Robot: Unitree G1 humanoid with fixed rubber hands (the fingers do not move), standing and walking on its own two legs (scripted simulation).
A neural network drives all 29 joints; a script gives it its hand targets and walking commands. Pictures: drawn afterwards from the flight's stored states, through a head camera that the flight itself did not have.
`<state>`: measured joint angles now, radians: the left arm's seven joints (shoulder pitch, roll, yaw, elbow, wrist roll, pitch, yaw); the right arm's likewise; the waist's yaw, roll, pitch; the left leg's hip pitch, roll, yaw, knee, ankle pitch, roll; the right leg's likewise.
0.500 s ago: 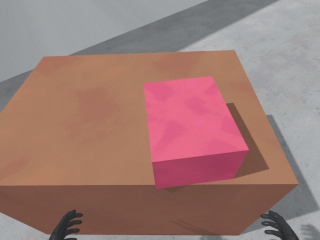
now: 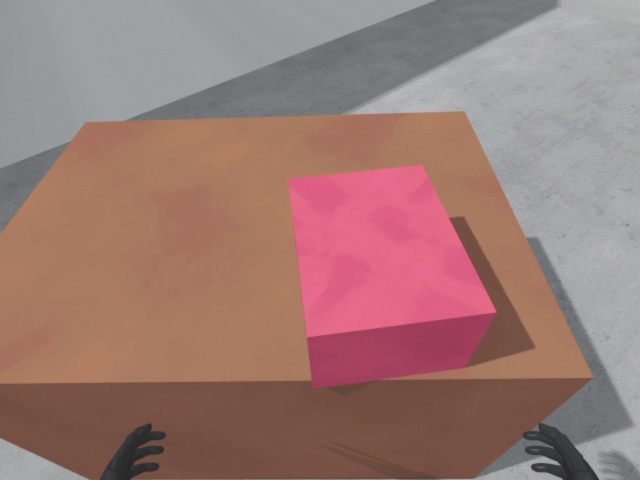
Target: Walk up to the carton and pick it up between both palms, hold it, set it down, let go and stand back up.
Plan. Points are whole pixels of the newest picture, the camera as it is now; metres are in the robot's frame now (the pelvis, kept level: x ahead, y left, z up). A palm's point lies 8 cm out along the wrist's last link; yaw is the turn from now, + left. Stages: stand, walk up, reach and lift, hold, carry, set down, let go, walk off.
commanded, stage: stand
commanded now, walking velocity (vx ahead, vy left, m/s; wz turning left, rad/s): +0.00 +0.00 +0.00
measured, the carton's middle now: (371, 268) +0.45 -0.05 -0.02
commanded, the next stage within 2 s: walk up in 1.58 s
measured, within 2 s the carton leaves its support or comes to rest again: neither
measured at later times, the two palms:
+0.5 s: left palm out of the picture +0.11 +0.30 -0.08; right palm out of the picture +0.12 -0.28 -0.08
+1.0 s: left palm out of the picture +0.08 +0.30 -0.09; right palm out of the picture +0.09 -0.29 -0.09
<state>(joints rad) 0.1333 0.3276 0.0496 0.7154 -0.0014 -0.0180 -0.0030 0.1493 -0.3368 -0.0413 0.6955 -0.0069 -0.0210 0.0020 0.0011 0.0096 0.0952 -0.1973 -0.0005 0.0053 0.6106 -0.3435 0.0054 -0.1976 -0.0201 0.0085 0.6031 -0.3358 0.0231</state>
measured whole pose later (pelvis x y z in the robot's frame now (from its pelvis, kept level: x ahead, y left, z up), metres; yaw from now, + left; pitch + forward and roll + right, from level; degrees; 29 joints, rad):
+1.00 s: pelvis -0.01 +0.00 +0.02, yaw +0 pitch -4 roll +0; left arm 0.12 0.34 0.02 1.02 0.00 -0.02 0.01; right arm 0.12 -0.35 -0.02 1.00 0.00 -0.02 -0.01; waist 0.00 0.01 0.08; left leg -0.11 -0.01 0.00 0.38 -0.20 0.01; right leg -0.11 -0.03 0.00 0.37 -0.19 0.03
